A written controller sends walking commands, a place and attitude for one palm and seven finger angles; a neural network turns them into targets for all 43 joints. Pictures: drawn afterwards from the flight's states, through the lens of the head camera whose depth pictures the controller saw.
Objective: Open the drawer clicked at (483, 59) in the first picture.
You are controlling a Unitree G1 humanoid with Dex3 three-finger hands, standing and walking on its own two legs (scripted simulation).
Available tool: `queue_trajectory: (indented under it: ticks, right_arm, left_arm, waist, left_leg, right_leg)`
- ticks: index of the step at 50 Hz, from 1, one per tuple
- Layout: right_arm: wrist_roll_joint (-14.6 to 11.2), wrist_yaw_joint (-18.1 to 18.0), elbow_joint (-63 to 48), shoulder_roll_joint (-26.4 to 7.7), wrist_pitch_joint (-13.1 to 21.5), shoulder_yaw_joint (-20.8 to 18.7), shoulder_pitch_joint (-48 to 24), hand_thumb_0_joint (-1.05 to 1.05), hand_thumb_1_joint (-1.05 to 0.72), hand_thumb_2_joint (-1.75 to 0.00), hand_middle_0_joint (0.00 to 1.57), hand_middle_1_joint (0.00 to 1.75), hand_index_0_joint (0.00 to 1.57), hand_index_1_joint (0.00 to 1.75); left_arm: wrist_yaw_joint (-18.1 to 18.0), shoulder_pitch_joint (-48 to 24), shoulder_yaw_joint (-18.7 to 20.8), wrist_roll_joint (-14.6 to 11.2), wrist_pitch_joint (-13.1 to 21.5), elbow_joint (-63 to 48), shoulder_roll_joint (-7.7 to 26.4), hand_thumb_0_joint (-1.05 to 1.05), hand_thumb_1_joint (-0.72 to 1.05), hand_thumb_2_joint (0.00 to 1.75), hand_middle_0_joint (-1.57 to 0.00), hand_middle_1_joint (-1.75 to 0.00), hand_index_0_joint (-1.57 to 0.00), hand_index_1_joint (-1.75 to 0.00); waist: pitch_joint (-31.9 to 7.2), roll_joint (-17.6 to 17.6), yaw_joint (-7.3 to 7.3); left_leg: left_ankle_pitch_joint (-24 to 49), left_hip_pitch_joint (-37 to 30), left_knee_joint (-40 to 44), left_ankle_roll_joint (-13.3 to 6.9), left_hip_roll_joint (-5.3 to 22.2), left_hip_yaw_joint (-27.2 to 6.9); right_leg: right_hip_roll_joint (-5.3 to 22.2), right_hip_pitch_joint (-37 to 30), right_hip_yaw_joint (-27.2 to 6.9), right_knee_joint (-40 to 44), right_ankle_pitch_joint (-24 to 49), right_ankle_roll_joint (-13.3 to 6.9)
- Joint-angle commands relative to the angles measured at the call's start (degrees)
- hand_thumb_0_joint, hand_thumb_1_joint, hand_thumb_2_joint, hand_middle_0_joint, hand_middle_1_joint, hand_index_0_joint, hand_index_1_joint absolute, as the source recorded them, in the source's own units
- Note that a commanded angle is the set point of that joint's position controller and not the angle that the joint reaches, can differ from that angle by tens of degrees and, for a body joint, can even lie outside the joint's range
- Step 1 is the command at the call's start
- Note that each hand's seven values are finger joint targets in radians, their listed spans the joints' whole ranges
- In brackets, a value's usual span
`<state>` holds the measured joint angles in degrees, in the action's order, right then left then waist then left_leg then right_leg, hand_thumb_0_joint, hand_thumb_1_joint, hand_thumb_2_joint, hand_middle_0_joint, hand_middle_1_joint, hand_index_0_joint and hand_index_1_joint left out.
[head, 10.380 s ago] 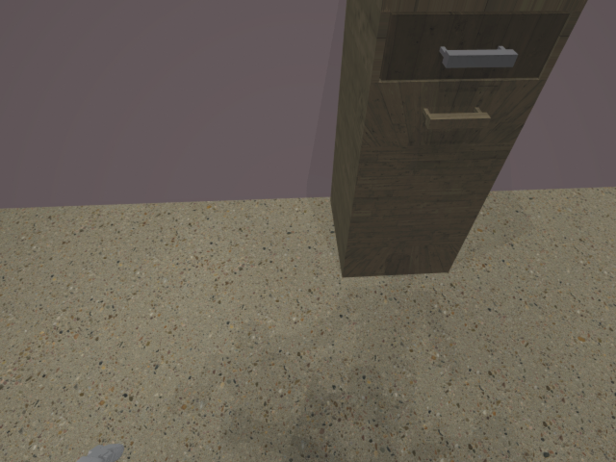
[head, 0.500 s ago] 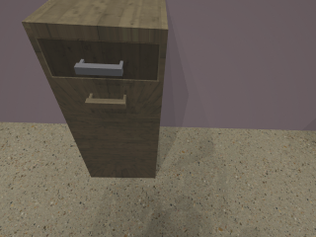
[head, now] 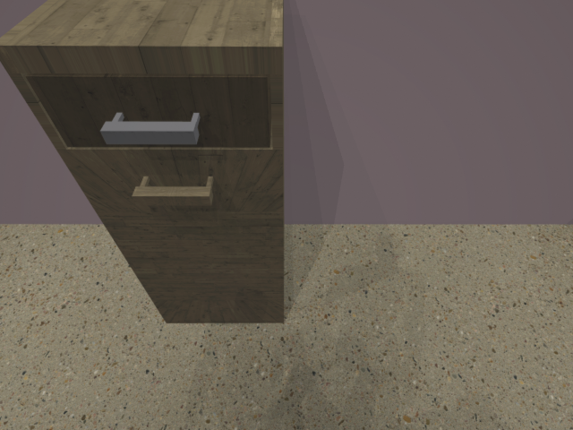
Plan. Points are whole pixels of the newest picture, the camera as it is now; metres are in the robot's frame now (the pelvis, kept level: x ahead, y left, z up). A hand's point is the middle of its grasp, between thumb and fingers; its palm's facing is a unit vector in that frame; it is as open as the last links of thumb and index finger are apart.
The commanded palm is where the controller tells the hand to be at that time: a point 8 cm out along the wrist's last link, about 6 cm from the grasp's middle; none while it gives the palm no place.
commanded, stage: come to a stop and stand still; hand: left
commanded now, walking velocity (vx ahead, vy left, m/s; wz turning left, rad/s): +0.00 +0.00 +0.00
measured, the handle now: (154, 125) +0.55 +0.26 +0.12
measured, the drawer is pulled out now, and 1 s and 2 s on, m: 0.00 0.00 0.00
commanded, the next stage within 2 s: look again from close up in 0.14 s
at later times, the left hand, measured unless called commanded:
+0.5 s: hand out of the picture -0.02 +0.20 -0.18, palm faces +0.00 -0.98 -0.21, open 7.4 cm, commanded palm none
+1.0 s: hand out of the picture -0.02 +0.19 -0.18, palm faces -0.02 -0.98 -0.19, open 7.4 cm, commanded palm none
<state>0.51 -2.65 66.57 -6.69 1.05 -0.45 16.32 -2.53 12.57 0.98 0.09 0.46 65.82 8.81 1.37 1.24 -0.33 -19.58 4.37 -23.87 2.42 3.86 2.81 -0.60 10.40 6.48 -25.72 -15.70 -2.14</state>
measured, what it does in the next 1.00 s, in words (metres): stands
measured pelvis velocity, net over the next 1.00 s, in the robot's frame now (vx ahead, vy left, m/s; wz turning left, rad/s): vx -0.02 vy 0.02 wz -0.04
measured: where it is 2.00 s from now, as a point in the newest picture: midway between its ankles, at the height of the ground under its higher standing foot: outside the picture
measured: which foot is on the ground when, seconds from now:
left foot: down 0.00-1.00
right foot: down 0.00-1.00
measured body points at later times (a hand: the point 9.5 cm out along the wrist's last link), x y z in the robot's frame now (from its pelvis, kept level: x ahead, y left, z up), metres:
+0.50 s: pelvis -0.02 +0.03 -0.01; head -0.02 +0.02 +0.44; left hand -0.02 +0.25 -0.16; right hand -0.01 -0.20 -0.17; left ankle -0.06 +0.13 -0.74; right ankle -0.02 -0.09 -0.74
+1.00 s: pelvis -0.02 +0.02 -0.01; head -0.01 +0.01 +0.44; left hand -0.02 +0.24 -0.16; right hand -0.07 -0.18 -0.17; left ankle -0.06 +0.13 -0.74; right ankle -0.02 -0.09 -0.74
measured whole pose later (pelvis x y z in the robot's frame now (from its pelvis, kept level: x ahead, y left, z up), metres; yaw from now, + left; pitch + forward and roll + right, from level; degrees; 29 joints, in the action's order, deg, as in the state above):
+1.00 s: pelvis -0.02 +0.02 -0.01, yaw -2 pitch -1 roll +1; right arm 0.9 -1.0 65.0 -7.8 0.9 0.9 20.8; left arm -1.3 17.5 -0.2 1.2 0.2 63.9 7.1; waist 2.1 1.2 -0.3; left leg -19.8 8.3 -29.0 -0.9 0.4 5.2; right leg 2.1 14.5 2.9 -32.5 -17.2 -0.5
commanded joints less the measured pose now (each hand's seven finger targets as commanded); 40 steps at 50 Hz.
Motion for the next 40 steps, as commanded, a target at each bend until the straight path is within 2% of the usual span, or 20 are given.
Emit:
queue_trajectory:
  ticks: [1, 5, 11, 12, 13, 14, 15, 16, 17, 18, 19, 21, 22, 24, 25, 26, 28, 30, 40]
  right_arm:
    - [0.1, -0.5, -0.1, -4.6, -0.1, -0.6, 5.7, 0.00, -0.90, -0.90, 0.20, 0.30, 0.20, 0.30]
    - [0.2, -0.6, -0.3, -5.5, -0.2, -0.5, 4.8, 0.00, -0.90, -0.90, 0.20, 0.30, 0.20, 0.30]
    - [0.1, -0.5, -0.8, -6.3, -0.2, -0.4, 3.7, 0.00, -0.90, -0.90, 0.20, 0.30, 0.20, 0.30]
    - [-0.4, 0.5, -5.1, -9.4, 0.3, -1.4, -3.1, 0.00, -0.90, -0.90, 0.20, 0.30, 0.20, 0.30]
    - [-0.4, 0.8, -8.2, -5.3, -0.1, -0.8, -0.4, 0.00, -0.90, -0.90, 0.20, 0.30, 0.20, 0.30]
    - [-0.6, 1.0, -8.2, -4.7, 0.0, -0.9, -0.1, 0.00, -0.90, -0.90, 0.20, 0.30, 0.20, 0.30]
    - [-0.6, 1.1, -8.5, -4.3, 0.1, -0.7, 2.4, 0.00, -0.90, -0.90, 0.20, 0.30, 0.20, 0.30]
    - [-0.3, 1.4, -7.3, -4.1, 0.1, -0.7, 4.7, 0.00, -0.90, -0.90, 0.20, 0.30, 0.20, 0.30]
    - [0.2, 1.4, -7.1, -5.8, 0.5, -0.6, 5.8, 0.00, -0.90, -0.90, 0.20, 0.30, 0.20, 0.30]
    - [0.5, 1.2, -7.3, -7.3, 0.7, -0.7, 5.5, 0.00, -0.90, -0.90, 0.20, 0.30, 0.20, 0.30]
    - [0.5, 1.0, -7.6, -7.7, 0.8, -0.5, 4.4, 0.00, -0.90, -0.90, 0.20, 0.30, 0.20, 0.30]
    - [0.5, 0.6, -8.1, -7.9, 0.8, -0.3, 3.8, 0.00, -0.90, -0.90, 0.20, 0.30, 0.20, 0.30]
    - [0.4, 0.6, -8.2, -8.3, 0.7, -0.2, 3.7, 0.00, -0.90, -0.90, 0.20, 0.30, 0.20, 0.30]
    - [0.3, 0.7, -8.4, -8.2, 0.5, 0.0, 3.2, 0.00, -0.90, -0.90, 0.20, 0.30, 0.20, 0.30]
    - [0.4, 0.8, -8.3, -8.2, 0.5, 0.1, 3.3, 0.00, -0.90, -0.90, 0.20, 0.30, 0.20, 0.30]
    - [0.4, 0.8, -7.9, -8.1, 0.5, 0.2, 3.7, 0.00, -0.90, -0.90, 0.20, 0.30, 0.20, 0.30]
    - [0.5, 0.9, -7.5, -8.2, 0.7, 0.4, 4.1, 0.00, -0.90, -0.90, 0.20, 0.30, 0.20, 0.30]
    - [0.4, 0.9, -7.0, -8.0, 0.7, 0.5, 4.6, 0.00, -0.90, -0.90, 0.20, 0.30, 0.20, 0.30]
    - [0.3, 0.8, -3.6, -6.7, 1.0, 0.9, 6.8, 0.00, -0.90, -0.90, 0.20, 0.30, 0.20, 0.30]
  left_arm:
    - [0.1, 4.9, 0.2, 0.0, 0.7, -0.9, 4.3, 0.00, 0.90, 0.90, -0.20, -0.30, -0.20, -0.30]
    - [0.1, 5.1, 0.3, 0.0, 0.8, -0.9, 4.9, 0.00, 0.90, 0.90, -0.20, -0.30, -0.20, -0.30]
    - [0.1, 5.6, 0.1, 0.0, 0.7, -1.2, 5.2, 0.00, 0.90, 0.90, -0.20, -0.30, -0.20, -0.30]
    - [-2.3, 12.4, 0.8, 0.9, 2.3, 1.3, 7.5, 0.00, 0.90, 0.90, -0.20, -0.30, -0.20, -0.30]
    - [-2.0, 12.5, 1.4, 1.2, 3.0, -1.6, 9.7, 0.00, 0.90, 0.90, -0.20, -0.30, -0.20, -0.30]
    - [-1.6, 10.1, 0.6, 1.4, 3.2, -2.4, 8.4, 0.00, 0.90, 0.90, -0.20, -0.30, -0.20, -0.30]
    - [-1.2, 7.8, 0.5, 1.4, 3.0, -3.8, 7.9, 0.00, 0.90, 0.90, -0.20, -0.30, -0.20, -0.30]
    - [-1.0, 5.3, 0.5, 0.8, 2.6, -4.6, 7.8, 0.00, 0.90, 0.90, -0.20, -0.30, -0.20, -0.30]
    - [-0.7, 5.5, 0.3, 0.4, 2.3, -4.9, 6.2, 0.00, 0.90, 0.90, -0.20, -0.30, -0.20, -0.30]
    - [-0.6, 5.8, 0.1, 0.4, 1.9, -5.1, 5.3, 0.00, 0.90, 0.90, -0.20, -0.30, -0.20, -0.30]
    - [-0.4, 5.9, -0.2, 0.5, 1.4, -4.9, 4.8, 0.00, 0.90, 0.90, -0.20, -0.30, -0.20, -0.30]
    - [-0.1, 6.4, -0.4, 0.6, 0.8, -4.5, 4.5, 0.00, 0.90, 0.90, -0.20, -0.30, -0.20, -0.30]
    - [0.1, 6.3, -0.5, 0.6, 0.5, -4.4, 4.3, 0.00, 0.90, 0.90, -0.20, -0.30, -0.20, -0.30]
    - [0.4, 6.3, -0.7, 0.6, 0.3, -4.3, 4.3, 0.00, 0.90, 0.90, -0.20, -0.30, -0.20, -0.30]
    - [0.5, 6.2, -0.8, 0.6, 0.2, -4.3, 4.3, 0.00, 0.90, 0.90, -0.20, -0.30, -0.20, -0.30]
    - [0.6, 6.2, -0.7, 0.7, 0.2, -4.4, 4.5, 0.00, 0.90, 0.90, -0.20, -0.30, -0.20, -0.30]
    - [0.7, 6.7, -0.8, 0.6, 0.2, -4.3, 4.7, 0.00, 0.90, 0.90, -0.20, -0.30, -0.20, -0.30]
    - [0.7, 6.9, -0.8, 0.6, 0.3, -4.3, 4.9, 0.00, 0.90, 0.90, -0.20, -0.30, -0.20, -0.30]
    - [0.6, 7.2, -0.7, 0.4, 0.7, -3.4, 4.5, 0.00, 0.90, 0.90, -0.20, -0.30, -0.20, -0.30]
  waist:
    - [-0.1, -1.0, 0.10]
    - [-0.7, -1.0, 0.04]
    - [-0.4, -0.8, 0.20]
    - [3.1, -5.1, 3.43]
    - [-2.0, -5.6, 1.01]
    - [-4.2, -4.4, 0.03]
    - [-6.7, -3.9, -1.26]
    - [-7.2, -0.3, -2.28]
    - [-5.4, 2.0, -1.77]
    - [-3.0, 3.7, -1.06]
    - [-0.9, 6.7, -0.42]
    - [1.9, 5.7, 0.39]
    - [3.5, 2.7, 0.42]
    - [5.7, -0.7, 0.55]
    - [6.9, -1.5, 0.51]
    - [6.7, 0.2, 0.46]
    - [6.4, -0.3, 0.80]
    - [6.0, -1.5, 0.73]
    - [3.7, -1.9, 0.56]
  left_leg:
    - [23.0, 1.7, 2.5, -2.0, 4.0, -1.6]
    - [24.4, 0.5, 2.9, -1.9, 4.0, -1.4]
    - [23.5, -0.2, 3.4, -2.0, 3.9, -1.3]
    - [17.3, 9.6, -12.2, -1.2, 2.8, 2.8]
    - [-2.8, 13.7, -14.4, -2.5, 0.4, -0.9]
    - [-5.4, 13.0, -13.0, -2.3, 0.9, -0.9]
    - [-2.8, 9.3, -8.4, -2.1, -0.1, -0.6]
    - [4.9, 4.6, -2.8, -2.3, -0.3, -0.3]
    - [11.0, 4.2, -1.5, -2.9, 1.8, -2.4]
    - [18.0, 6.0, -1.5, -3.9, 4.2, -3.7]
    - [22.4, 6.8, -0.4, -4.3, 4.9, -4.3]
    - [22.8, 8.2, 1.1, -5.2, 5.4, -4.8]
    - [19.2, 9.2, 1.9, -5.4, 5.0, -5.1]
    - [9.0, 10.8, 4.1, -5.3, 4.0, -5.1]
    - [5.7, 11.5, 5.0, -5.3, 3.5, -5.3]
    - [5.0, 11.7, 5.9, -5.4, 3.5, -5.5]
    - [2.7, 12.1, 6.6, -5.4, 3.1, -5.5]
    - [2.5, 11.4, 6.5, -5.4, 2.8, -5.0]
    - [7.7, 9.1, 5.0, -5.0, 2.4, -3.5]
  right_leg:
    - [7.5, -4.4, -6.0, 3.1, 26.4, 0.0]
    - [7.9, -4.7, -6.2, 2.9, 29.0, -0.1]
    - [7.8, -4.6, -6.3, 3.7, 27.5, 0.0]
    - [10.9, -4.0, -11.2, 2.7, 52.5, 3.7]
    - [15.4, -10.0, -14.7, 1.3, 58.6, 0.1]
    - [15.3, -8.8, -12.9, 1.3, 52.5, -3.8]
    - [13.7, -7.2, -10.5, 0.8, 42.9, -4.5]
    - [11.5, -4.4, -8.9, -1.2, 32.3, -3.8]
    - [8.7, -1.1, -7.9, -2.1, 20.4, -1.9]
    - [6.8, -0.3, -6.9, -2.4, 15.0, -0.9]
    - [5.8, 0.1, -5.8, -3.2, 11.3, -0.6]
    - [4.9, 0.6, -4.9, -3.0, 5.9, -0.1]
    - [4.7, 1.1, -5.0, -2.5, 4.4, 0.1]
    - [5.1, 2.6, -6.1, -0.6, 2.4, 0.2]
    - [5.2, 3.3, -6.7, 0.0, 1.7, 0.1]
    - [5.1, 2.8, -6.7, -0.1, 1.7, 0.1]
    - [5.3, 2.3, -7.0, 0.0, 1.6, 0.1]
    - [5.5, 2.4, -7.5, 0.5, 1.9, 0.1]
    - [6.1, 1.3, -8.1, 0.2, 6.8, -0.1]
